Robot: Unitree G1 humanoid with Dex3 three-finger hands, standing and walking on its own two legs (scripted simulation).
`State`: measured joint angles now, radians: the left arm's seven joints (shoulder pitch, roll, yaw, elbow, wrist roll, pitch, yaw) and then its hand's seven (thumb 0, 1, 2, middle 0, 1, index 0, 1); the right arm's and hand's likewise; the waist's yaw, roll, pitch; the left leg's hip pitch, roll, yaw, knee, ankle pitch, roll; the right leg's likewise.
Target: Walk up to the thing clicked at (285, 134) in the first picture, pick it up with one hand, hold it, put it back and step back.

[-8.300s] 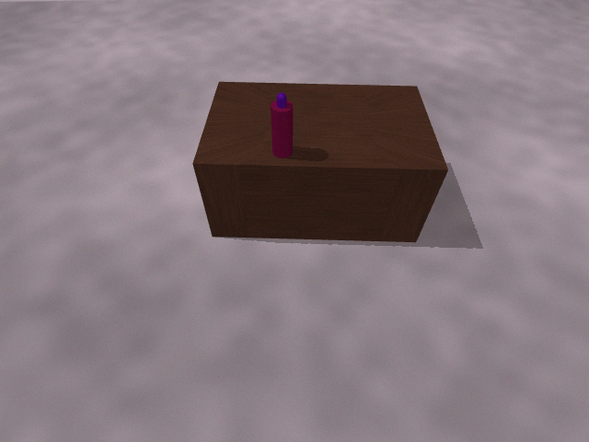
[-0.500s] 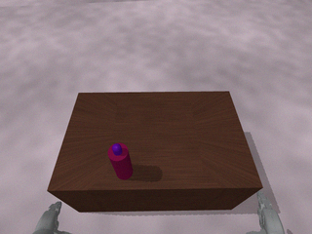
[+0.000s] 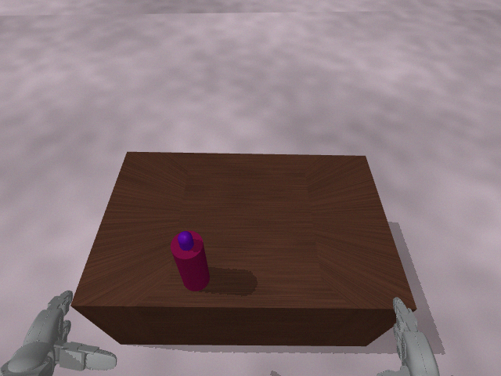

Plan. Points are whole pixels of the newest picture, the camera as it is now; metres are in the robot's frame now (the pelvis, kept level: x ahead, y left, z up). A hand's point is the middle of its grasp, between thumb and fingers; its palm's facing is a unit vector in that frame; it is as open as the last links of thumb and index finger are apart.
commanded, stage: go down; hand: left
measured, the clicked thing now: (190, 259) +0.41 +0.15 -0.22
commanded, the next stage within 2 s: approach in 1.44 s
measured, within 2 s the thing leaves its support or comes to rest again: neither
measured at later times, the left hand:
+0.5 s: hand (64, 263) +0.30 +0.32 +0.00, palm faces +0.12 -0.98 -0.15, open 17.4 cm
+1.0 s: hand (53, 237) +0.33 +0.33 +0.03, palm faces +0.11 -0.99 -0.10, open 17.6 cm
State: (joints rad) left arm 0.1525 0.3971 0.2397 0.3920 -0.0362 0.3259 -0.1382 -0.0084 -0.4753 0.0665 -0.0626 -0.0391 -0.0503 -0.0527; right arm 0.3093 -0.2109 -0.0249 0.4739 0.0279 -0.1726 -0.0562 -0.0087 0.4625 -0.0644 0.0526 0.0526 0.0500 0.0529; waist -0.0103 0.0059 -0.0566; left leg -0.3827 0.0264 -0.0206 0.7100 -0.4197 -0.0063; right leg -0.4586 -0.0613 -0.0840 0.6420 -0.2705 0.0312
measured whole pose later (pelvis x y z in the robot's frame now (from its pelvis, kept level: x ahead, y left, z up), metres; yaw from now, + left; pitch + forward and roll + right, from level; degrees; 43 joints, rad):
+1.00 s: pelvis -0.01 +0.00 +0.00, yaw -1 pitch +9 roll -1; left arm -0.39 0.70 0.47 1.04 -0.12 -0.09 -0.50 -0.01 -0.57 0.04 -0.03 -0.03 -0.05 -0.03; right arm 0.24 -0.26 0.01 0.58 0.02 -0.20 -0.11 -0.01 0.55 -0.05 0.06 0.05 0.05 0.05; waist -0.06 -0.03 -0.06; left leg -0.45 0.03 0.00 0.66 -0.37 -0.01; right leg -0.53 -0.05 -0.06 0.58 -0.21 0.02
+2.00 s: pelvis -0.04 +0.00 -0.06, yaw -1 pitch +19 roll -3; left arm -0.50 0.64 0.58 1.12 -0.27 -0.51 -0.59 -0.01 -0.61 0.05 -0.04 -0.08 -0.05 -0.09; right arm 0.24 -0.28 -0.02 0.33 -0.03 -0.24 -0.03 -0.01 0.54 -0.04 0.06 0.05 0.05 0.05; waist -0.18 -0.09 -0.10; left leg -0.92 0.04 -0.03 1.09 -0.51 -0.01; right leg -0.98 -0.06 -0.07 0.97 -0.32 0.02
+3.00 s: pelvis -0.08 +0.01 -0.19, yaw -2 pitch +31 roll -4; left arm -0.64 0.46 0.43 1.07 -0.07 -0.65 -0.13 -0.01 -0.58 0.00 -0.04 -0.01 -0.07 0.00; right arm 0.48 -0.31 -0.12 -0.32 -0.04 -0.15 0.07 -0.01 0.55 -0.04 0.06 0.05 0.06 0.05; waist -0.33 -0.07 -0.16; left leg -1.53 0.02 -0.05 1.66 -0.67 0.00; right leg -1.60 -0.08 -0.05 1.51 -0.45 0.03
